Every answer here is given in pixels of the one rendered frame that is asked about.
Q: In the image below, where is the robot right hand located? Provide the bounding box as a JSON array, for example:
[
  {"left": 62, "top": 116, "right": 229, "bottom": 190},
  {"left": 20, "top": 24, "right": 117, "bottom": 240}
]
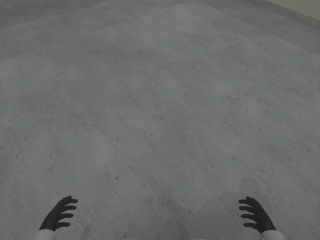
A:
[{"left": 238, "top": 196, "right": 277, "bottom": 234}]

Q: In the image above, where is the robot left hand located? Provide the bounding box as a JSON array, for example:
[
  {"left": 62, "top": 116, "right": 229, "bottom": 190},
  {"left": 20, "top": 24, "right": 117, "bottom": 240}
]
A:
[{"left": 39, "top": 195, "right": 78, "bottom": 231}]

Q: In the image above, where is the right robot forearm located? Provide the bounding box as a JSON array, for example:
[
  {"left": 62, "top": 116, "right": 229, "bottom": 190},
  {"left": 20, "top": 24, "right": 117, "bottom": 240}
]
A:
[{"left": 260, "top": 230, "right": 286, "bottom": 240}]

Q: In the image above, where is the left robot forearm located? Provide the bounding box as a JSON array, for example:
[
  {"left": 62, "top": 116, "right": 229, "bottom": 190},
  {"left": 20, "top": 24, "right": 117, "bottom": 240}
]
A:
[{"left": 29, "top": 229, "right": 57, "bottom": 240}]

